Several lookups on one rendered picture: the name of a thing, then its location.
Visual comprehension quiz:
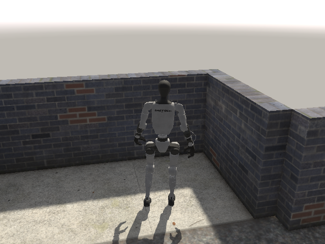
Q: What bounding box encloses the humanoid robot head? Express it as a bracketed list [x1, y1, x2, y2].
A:
[155, 80, 172, 104]

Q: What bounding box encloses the robot right forearm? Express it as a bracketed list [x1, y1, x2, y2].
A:
[183, 124, 194, 146]

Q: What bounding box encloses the left robot upper arm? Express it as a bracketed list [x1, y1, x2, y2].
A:
[139, 102, 153, 129]

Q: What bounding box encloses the robot right hand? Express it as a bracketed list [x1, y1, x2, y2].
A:
[184, 145, 195, 158]

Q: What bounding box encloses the robot left forearm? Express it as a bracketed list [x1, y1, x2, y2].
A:
[135, 121, 144, 138]

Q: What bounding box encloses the right robot upper arm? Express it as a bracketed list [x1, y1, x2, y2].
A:
[174, 103, 188, 131]

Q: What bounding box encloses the robot right foot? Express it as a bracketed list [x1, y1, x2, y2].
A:
[168, 194, 175, 206]

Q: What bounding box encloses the robot left hand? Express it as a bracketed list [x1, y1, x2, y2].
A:
[134, 136, 146, 145]

